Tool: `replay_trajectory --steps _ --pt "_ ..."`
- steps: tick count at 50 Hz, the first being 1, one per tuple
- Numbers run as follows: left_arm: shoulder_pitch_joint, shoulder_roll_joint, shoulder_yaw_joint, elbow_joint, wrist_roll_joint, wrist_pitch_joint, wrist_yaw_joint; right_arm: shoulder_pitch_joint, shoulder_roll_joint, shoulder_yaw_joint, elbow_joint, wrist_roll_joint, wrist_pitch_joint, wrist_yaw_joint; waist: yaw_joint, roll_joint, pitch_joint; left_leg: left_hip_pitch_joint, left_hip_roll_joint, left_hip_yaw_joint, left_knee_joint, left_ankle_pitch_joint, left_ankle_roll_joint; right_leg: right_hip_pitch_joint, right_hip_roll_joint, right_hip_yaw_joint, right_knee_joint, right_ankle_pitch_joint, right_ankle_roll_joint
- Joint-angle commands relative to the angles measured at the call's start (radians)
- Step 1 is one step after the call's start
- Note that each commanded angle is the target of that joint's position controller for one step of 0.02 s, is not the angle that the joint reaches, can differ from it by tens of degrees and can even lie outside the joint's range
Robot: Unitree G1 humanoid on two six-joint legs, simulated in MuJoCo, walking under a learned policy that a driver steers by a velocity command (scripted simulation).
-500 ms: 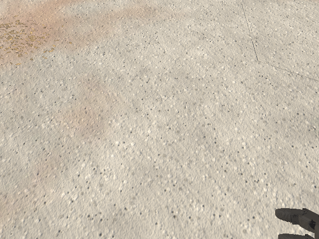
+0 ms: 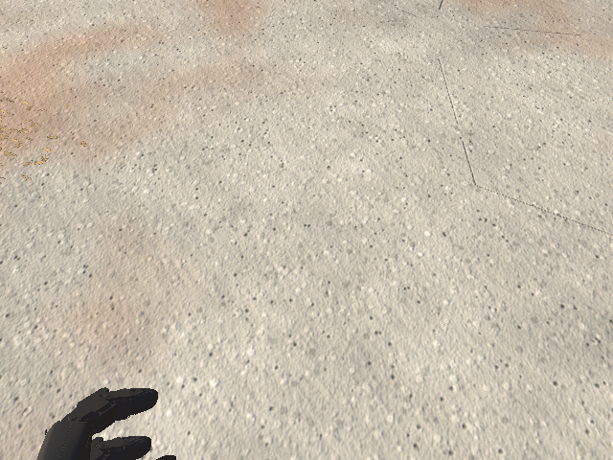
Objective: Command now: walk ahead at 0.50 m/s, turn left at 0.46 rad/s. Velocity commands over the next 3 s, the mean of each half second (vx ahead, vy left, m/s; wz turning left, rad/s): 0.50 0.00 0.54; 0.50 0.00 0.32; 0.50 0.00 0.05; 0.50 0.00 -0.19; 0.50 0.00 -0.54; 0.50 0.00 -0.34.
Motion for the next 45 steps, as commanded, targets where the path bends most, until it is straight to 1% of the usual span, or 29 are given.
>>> replay_trajectory --steps 1,2,3,4,5,6,8,11,15,17,19,20,21,22,23,24,25,26,27,28,29,30,31,33,34,36,39,42,45 --pt "0.385 0.264 0.094 0.037 0.007 0.014 0.009 0.007 -0.051 0.008 -0.139 0.016 -0.034 -0.005 0.183 -0.333 -0.26 -0.653 0.029 0.066 0.56 -0.198 0.01 0.74 -0.465 0.683 -0.157 -0.332 -0.248" --pt "0.343 0.188 0.074 0.028 0.001 0.012 0.006 -0.042 -0.126 -0.013 -0.127 0.02 -0.029 -0.007 0.19 -0.202 -0.134 -0.703 0.081 0.04 0.659 -0.115 0.005 0.637 -0.417 0.614 -0.187 -0.407 -0.226" --pt "0.296 0.148 0.061 0.026 0.001 0.013 0.005 -0.097 -0.134 -0.019 -0.133 0.012 -0.021 -0.005 0.179 -0.142 -0.056 -0.699 0.107 0.06 0.678 -0.035 0.002 0.538 -0.371 0.473 -0.198 -0.324 -0.195" --pt "0.245 0.119 0.05 0.027 0.005 0.013 0.002 -0.115 -0.121 -0.02 -0.135 0.004 -0.014 -0.002 0.153 -0.11 -0.013 -0.669 0.131 0.068 0.656 0.027 -0.005 0.451 -0.326 0.37 -0.225 -0.222 -0.181" --pt "0.211 0.1 0.045 0.033 0.01 0.012 0.001 -0.128 -0.108 -0.023 -0.142 0.0 -0.007 0.002 0.131 -0.122 0.015 -0.643 0.155 0.068 0.63 0.069 -0.009 0.387 -0.299 0.293 -0.249 -0.139 -0.173" --pt "0.192 0.1 0.045 0.039 0.012 0.01 0.0 -0.132 -0.09 -0.021 -0.149 0.003 0.001 0.007 0.116 -0.135 0.03 -0.607 0.172 0.076 0.611 0.096 -0.013 0.333 -0.28 0.227 -0.276 -0.082 -0.165" --pt "0.191 0.114 0.053 0.054 0.009 0.001 0.0 -0.152 -0.062 -0.016 -0.167 0.002 0.01 0.014 0.107 -0.119 0.03 -0.598 0.179 0.09 0.582 0.154 -0.027 0.304 -0.271 0.137 -0.308 0.028 -0.177" --pt "0.208 0.149 0.066 0.082 0.009 -0.002 0.005 -0.211 -0.048 -0.009 -0.199 -0.003 0.013 0.023 0.113 -0.078 0.032 -0.616 0.185 0.094 0.456 0.266 -0.041 0.319 -0.274 0.03 -0.323 0.148 -0.186" --pt "0.235 0.187 0.074 0.111 0.001 0.008 0.013 -0.334 -0.032 0.005 -0.236 -0.004 0.006 0.048 0.155 -0.063 0.056 -0.552 0.167 0.155 0.231 0.436 -0.023 0.331 -0.257 -0.101 -0.322 0.178 -0.155" --pt "0.266 0.207 0.079 0.129 -0.009 0.016 0.013 -0.391 -0.035 0.007 -0.263 -0.001 0.006 0.058 0.172 -0.059 0.073 -0.541 0.158 0.181 0.162 0.432 -0.006 0.37 -0.272 -0.132 -0.315 0.179 -0.143" --pt "0.287 0.226 0.085 0.144 -0.019 0.026 0.013 -0.43 -0.047 0.004 -0.29 0.001 0.008 0.068 0.174 -0.064 0.085 -0.539 0.146 0.203 0.116 0.377 0.02 0.431 -0.293 -0.156 -0.285 0.233 -0.127" --pt "0.29 0.236 0.088 0.149 -0.023 0.033 0.014 -0.434 -0.057 0.0 -0.3 0.0 0.009 0.071 0.166 -0.07 0.08 -0.517 0.129 0.224 0.098 0.33 0.038 0.457 -0.299 -0.174 -0.249 0.326 -0.117" --pt "0.289 0.252 0.092 0.15 -0.026 0.04 0.017 -0.419 -0.072 -0.008 -0.305 -0.003 0.011 0.073 0.147 -0.086 0.058 -0.463 0.098 0.254 0.089 0.276 0.059 0.475 -0.299 -0.196 -0.188 0.494 -0.106" --pt "0.289 0.27 0.097 0.149 -0.029 0.047 0.021 -0.369 -0.096 -0.021 -0.3 -0.006 0.015 0.072 0.112 -0.105 0.015 -0.374 0.057 0.287 0.085 0.225 0.081 0.484 -0.294 -0.217 -0.088 0.675 -0.094" --pt "0.28 0.274 0.096 0.147 -0.032 0.056 0.025 -0.239 -0.135 -0.046 -0.27 -0.005 0.018 0.067 0.033 -0.096 -0.056 -0.194 0.01 0.31 0.035 0.247 0.113 0.448 -0.27 -0.249 0.091 0.774 -0.072" --pt "0.294 0.248 0.084 0.141 -0.023 0.055 0.031 -0.065 -0.199 -0.081 -0.223 -0.002 0.026 0.051 -0.048 -0.058 -0.146 0.098 0.006 0.255 0.008 0.292 0.154 0.278 -0.234 -0.264 0.338 0.662 -0.035" --pt "0.381 0.117 0.04 0.09 0.028 0.039 0.02 -0.022 -0.323 -0.103 -0.215 0.005 0.028 0.031 0.024 0.219 -0.237 0.478 0.283 -0.216 -0.001 0.287 0.299 -0.163 -0.102 -0.249 0.724 -0.183 0.029" --pt "0.345 0.128 0.026 0.063 0.011 -0.001 0.007 -0.002 -0.304 -0.087 -0.253 0.003 0.013 0.037 0.004 0.206 -0.427 0.598 0.416 -0.664 -0.194 0.088 0.425 -0.345 0.017 -0.008 0.914 -0.515 0.038" --pt "0.215 0.209 0.049 0.038 -0.034 -0.02 -0.003 -0.015 -0.231 -0.066 -0.237 -0.008 0.0 0.045 -0.036 0.093 -0.311 0.527 0.381 -0.537 -0.24 0.092 0.352 -0.439 -0.04 0.049 0.93 -0.421 0.019" --pt "0.177 0.197 0.042 0.022 -0.038 -0.029 -0.001 -0.062 -0.204 -0.057 -0.232 -0.007 -0.007 0.044 -0.004 0.069 -0.185 0.379 0.34 -0.403 -0.244 0.157 0.317 -0.443 -0.076 0.032 0.858 -0.332 0.006" --pt "0.182 0.189 0.042 0.037 -0.014 -0.029 0.008 -0.135 -0.173 -0.046 -0.242 -0.006 -0.009 0.041 0.045 0.007 -0.113 0.224 0.297 -0.298 -0.247 0.254 0.286 -0.382 -0.113 0.031 0.776 -0.27 0.011" --pt "0.209 0.197 0.049 0.049 0.001 -0.019 0.012 -0.191 -0.139 -0.034 -0.255 -0.016 -0.009 0.037 0.089 0.022 -0.08 0.102 0.268 -0.215 -0.264 0.362 0.27 -0.298 -0.143 0.031 0.711 -0.227 0.018" --pt "0.232 0.194 0.05 0.056 0.004 -0.005 0.009 -0.218 -0.124 -0.028 -0.264 -0.026 -0.01 0.035 0.115 0.046 -0.071 0.026 0.25 -0.18 -0.288 0.414 0.267 -0.238 -0.153 0.029 0.685 -0.202 0.025" --pt "0.251 0.162 0.044 0.07 0.01 0.016 0.008 -0.218 -0.122 -0.026 -0.245 -0.025 -0.021 0.029 0.128 0.047 -0.064 -0.053 0.236 -0.111 -0.318 0.518 0.276 -0.196 -0.151 0.005 0.625 -0.162 0.05" --pt "0.234 0.148 0.039 0.066 0.013 0.022 0.01 -0.204 -0.13 -0.027 -0.231 -0.024 -0.025 0.024 0.125 0.045 -0.051 -0.077 0.227 -0.076 -0.331 0.544 0.274 -0.199 -0.147 -0.003 0.583 -0.121 0.061" --pt "0.163 0.124 0.028 0.048 0.014 0.025 0.01 -0.177 -0.139 -0.028 -0.207 -0.022 -0.027 0.014 0.102 0.048 -0.019 -0.087 0.208 -0.025 -0.347 0.548 0.255 -0.221 -0.145 -0.007 0.456 0.002 0.073" --pt "0.058 0.104 0.017 0.03 0.005 0.017 -0.002 -0.14 -0.146 -0.027 -0.178 -0.016 -0.025 0.008 0.054 0.057 0.009 -0.083 0.181 0.024 -0.351 0.446 0.211 -0.182 -0.113 -0.016 0.237 0.197 0.065" --pt "-0.025 0.11 0.016 0.007 -0.009 0.009 -0.018 -0.087 -0.163 -0.03 -0.143 -0.009 -0.025 0.009 0.018 0.06 0.045 -0.04 0.219 -0.005 -0.349 0.357 0.207 -0.168 -0.088 -0.018 0.127 0.245 0.048" --pt "-0.057 0.13 0.021 -0.014 -0.009 0.001 -0.033 -0.053 -0.167 -0.032 -0.114 -0.007 -0.015 0.007 0.015 0.065 0.063 0.08 0.272 -0.048 -0.293 0.398 0.197 -0.208 -0.076 -0.009 0.059 0.155 0.009"
Next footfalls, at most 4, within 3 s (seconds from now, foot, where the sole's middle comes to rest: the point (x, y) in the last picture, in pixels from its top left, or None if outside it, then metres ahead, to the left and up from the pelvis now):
0.48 left None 0.36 0.19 -0.77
1.00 right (248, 369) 0.72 0.11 -0.77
1.52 left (106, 322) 0.88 0.45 -0.77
2.08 right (158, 210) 1.25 0.35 -0.77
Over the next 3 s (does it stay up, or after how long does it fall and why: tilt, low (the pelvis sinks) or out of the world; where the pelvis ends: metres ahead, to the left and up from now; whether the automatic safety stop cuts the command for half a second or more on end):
stays up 1.55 0.44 0.01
